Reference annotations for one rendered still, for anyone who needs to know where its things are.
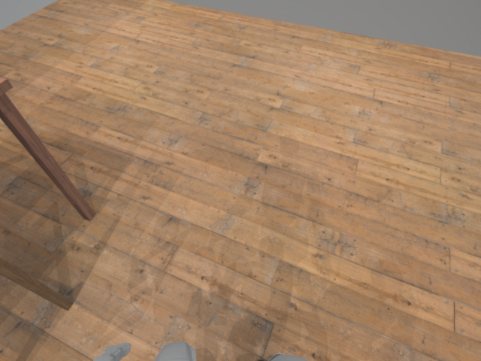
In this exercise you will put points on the left robot hand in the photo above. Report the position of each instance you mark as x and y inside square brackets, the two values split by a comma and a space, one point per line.
[114, 353]

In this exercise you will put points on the chair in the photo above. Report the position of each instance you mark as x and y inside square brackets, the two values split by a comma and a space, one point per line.
[13, 273]

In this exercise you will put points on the table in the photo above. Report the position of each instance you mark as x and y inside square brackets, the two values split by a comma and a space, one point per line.
[24, 133]

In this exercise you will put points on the left robot thigh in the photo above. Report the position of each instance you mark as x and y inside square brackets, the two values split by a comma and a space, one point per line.
[177, 351]

